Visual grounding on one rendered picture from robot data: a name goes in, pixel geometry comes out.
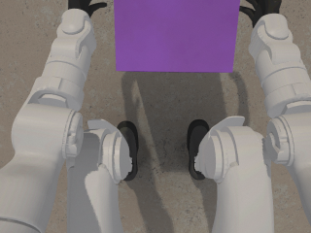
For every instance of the robot right thigh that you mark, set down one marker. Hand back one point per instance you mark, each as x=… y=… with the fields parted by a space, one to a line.
x=233 y=159

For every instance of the robot right hand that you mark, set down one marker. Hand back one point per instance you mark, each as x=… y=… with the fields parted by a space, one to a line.
x=261 y=8

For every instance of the left robot upper arm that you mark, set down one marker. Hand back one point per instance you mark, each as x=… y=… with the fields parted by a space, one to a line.
x=44 y=137

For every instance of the robot right forearm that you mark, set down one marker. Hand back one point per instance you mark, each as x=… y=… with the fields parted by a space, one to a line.
x=282 y=74

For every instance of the right robot foot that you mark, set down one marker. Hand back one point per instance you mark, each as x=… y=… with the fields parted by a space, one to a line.
x=196 y=132

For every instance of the robot left forearm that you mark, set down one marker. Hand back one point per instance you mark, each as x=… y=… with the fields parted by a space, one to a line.
x=64 y=76

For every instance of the carton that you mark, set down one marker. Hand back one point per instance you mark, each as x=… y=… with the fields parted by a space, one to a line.
x=175 y=36

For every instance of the right robot upper arm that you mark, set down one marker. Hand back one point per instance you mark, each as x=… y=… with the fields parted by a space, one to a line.
x=288 y=142

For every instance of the robot left hand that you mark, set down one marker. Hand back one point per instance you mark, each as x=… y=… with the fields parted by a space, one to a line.
x=84 y=5

